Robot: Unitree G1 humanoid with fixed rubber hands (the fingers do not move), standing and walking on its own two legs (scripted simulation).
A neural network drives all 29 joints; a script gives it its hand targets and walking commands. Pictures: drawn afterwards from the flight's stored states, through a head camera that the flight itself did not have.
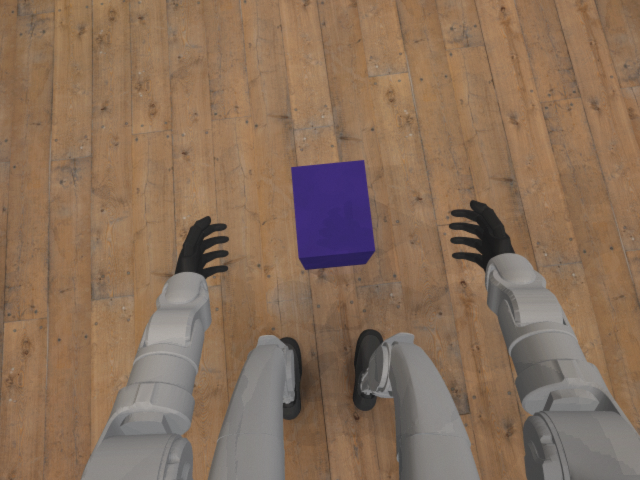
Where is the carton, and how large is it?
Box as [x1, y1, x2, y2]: [291, 160, 374, 269]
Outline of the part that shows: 363,160 291,167 298,256 305,269 365,263 374,251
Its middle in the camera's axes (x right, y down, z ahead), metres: +0.03 -0.04 +0.99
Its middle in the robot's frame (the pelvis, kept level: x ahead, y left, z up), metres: +0.51 +0.01 -0.58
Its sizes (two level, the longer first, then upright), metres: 0.215 0.171 0.237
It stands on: the floor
